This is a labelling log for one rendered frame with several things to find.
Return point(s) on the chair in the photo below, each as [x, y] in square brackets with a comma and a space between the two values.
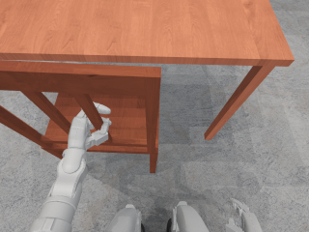
[131, 92]

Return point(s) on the left robot hand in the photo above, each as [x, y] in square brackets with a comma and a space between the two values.
[81, 127]

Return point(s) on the left robot forearm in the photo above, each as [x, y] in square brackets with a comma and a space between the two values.
[62, 200]

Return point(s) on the right robot hand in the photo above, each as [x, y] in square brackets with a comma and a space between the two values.
[248, 222]

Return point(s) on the right robot thigh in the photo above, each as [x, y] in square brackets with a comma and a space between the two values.
[185, 219]

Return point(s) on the table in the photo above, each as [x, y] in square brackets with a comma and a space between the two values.
[185, 32]

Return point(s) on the left robot shin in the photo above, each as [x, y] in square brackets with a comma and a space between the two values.
[130, 206]

